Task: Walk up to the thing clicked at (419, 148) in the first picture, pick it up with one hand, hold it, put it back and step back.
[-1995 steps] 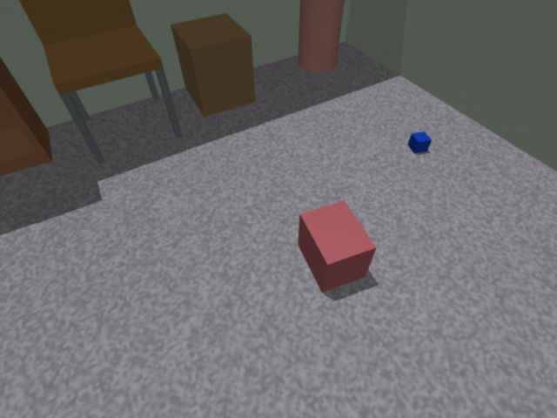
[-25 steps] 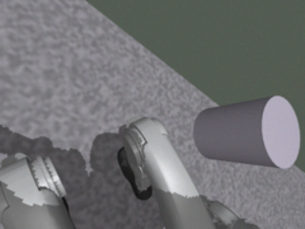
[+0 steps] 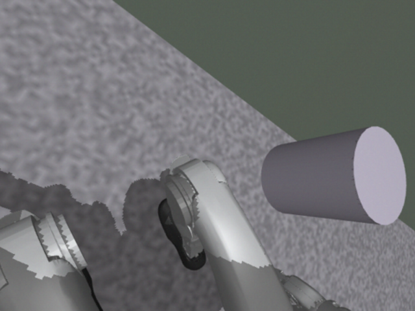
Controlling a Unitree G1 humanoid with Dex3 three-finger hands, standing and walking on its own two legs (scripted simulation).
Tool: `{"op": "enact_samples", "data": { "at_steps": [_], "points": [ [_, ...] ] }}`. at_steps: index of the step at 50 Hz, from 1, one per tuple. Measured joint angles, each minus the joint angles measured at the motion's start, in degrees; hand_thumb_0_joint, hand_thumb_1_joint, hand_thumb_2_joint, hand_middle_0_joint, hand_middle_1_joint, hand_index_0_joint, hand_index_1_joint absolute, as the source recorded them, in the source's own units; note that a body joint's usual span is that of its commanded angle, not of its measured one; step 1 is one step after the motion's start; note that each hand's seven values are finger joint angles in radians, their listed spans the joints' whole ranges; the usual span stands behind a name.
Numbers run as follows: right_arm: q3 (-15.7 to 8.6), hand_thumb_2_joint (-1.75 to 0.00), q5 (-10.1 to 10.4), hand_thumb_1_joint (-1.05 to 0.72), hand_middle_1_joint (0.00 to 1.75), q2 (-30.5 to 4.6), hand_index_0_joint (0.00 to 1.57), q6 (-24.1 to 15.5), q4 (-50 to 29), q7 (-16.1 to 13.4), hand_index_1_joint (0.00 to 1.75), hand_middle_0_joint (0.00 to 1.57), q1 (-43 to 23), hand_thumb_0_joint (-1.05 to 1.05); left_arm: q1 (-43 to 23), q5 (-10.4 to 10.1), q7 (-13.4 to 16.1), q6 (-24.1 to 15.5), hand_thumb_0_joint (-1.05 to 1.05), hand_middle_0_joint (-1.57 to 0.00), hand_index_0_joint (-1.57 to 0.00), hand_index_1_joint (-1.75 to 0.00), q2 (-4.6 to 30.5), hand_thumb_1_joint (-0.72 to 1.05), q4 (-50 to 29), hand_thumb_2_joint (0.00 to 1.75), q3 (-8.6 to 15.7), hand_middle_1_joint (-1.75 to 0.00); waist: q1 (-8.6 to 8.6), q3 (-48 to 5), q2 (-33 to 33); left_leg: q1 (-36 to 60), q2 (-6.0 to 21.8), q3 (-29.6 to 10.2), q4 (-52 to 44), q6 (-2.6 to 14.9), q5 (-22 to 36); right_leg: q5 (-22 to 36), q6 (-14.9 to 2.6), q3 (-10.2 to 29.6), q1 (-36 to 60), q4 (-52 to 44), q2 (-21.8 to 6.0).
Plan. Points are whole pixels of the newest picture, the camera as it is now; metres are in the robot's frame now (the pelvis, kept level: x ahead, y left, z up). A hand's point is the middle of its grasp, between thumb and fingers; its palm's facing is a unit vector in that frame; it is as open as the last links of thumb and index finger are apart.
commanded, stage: close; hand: left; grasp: from above
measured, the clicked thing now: out of the picture +0.45 +0.34 -0.28
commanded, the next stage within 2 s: settle in 0.36 s
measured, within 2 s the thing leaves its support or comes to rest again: leaves its support in 0.84 s
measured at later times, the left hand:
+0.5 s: hand out of the picture +0.44 +0.34 -0.24, palm faces -0.36 -0.27 -0.90, open 11.0 cm
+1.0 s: hand out of the picture +0.45 +0.35 -0.21, palm faces -0.27 -0.24 -0.93, open 10.9 cm
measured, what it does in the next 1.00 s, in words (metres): stands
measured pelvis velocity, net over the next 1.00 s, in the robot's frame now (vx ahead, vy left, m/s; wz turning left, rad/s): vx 0.01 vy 0.00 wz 0.02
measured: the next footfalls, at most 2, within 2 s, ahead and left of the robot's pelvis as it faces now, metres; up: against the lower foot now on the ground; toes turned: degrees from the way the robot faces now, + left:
none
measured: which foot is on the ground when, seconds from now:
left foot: down 0.00-1.00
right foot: down 0.00-1.00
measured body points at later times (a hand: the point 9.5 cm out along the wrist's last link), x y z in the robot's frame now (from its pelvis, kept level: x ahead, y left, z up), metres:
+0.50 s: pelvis +0.00 +0.00 +0.00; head +0.27 +0.13 +0.33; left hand +0.45 +0.35 -0.19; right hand +0.04 -0.25 -0.05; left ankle +0.07 +0.13 -0.29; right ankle +0.12 -0.13 -0.29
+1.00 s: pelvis +0.01 +0.00 +0.01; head +0.26 +0.13 +0.36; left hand +0.46 +0.36 -0.15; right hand +0.05 -0.25 -0.06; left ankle +0.07 +0.13 -0.29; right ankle +0.12 -0.13 -0.29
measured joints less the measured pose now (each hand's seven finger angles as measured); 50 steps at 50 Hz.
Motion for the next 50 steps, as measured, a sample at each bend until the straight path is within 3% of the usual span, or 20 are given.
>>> {"op": "enact_samples", "data": {
  "at_steps": [21, 36, 45, 50],
  "points": [
    [0.15, -0.9, -0.17, -0.9, 0.3, 0.12, 0.2, 0.63, -0.35, -0.67, 0.3, 0.2, -0.49, 0.0, 0.35, -0.01, -0.33, -0.73, -0.01, -0.59, -0.58, -0.62, -0.36, -0.1, -0.33, 0.59, -0.74, -0.62, 0.27, -0.53, 0.21, 0.45, 0.13, 0.0, -0.37, -0.08, -0.06, 0.07, 0.09, -0.05, 0.37, -0.36, -0.07],
    [0.28, -0.91, -0.09, -0.93, 0.3, 0.21, 0.2, 1.42, -0.7, -1.19, 0.3, 0.2, -0.11, 0.0, 0.96, 0.33, -1.37, -0.6, 0.0, -0.65, -0.64, -0.64, -0.62, -0.14, -2.31, 0.59, -1.16, -0.63, 0.48, -0.65, 0.05, 0.3, -0.08, 0.07, -0.35, -0.09, 0.22, 0.11, -0.29, -0.08, 0.36, -0.24, -0.31],
    [-2.43, -0.91, 0.72, -0.93, 0.3, 1.51, 0.2, 2.63, 1.1, -0.44, 0.3, 0.2, 1.41, 0.0, 4.2, 0.66, -2.1, 1.43, 0.0, -0.68, -0.66, -0.62, -4.94, -0.16, -8.65, 0.59, 1.55, -0.62, 2.31, -4.37, 1.37, -0.5, -0.16, 0.57, -0.96, -0.48, -0.03, -0.31, -0.91, 0.22, -0.78, -0.2, -0.73],
    [-5.5, -0.91, 2.05, -0.93, 0.3, 1.69, 0.2, 3.33, 1.9, 0.07, 0.3, 0.2, 1.7, 0.0, 5.65, -0.58, -3.29, 4.18, 0.0, -0.69, -0.67, -0.61, -8.54, -0.17, -13.42, 0.6, 1.12, -0.61, 3.85, -7.4, 3.68, -1.14, -0.09, 1.78, -1.86, -0.29, -0.09, -0.77, -1.49, 1.07, -1.67, -0.35, -1.09]
  ]
}}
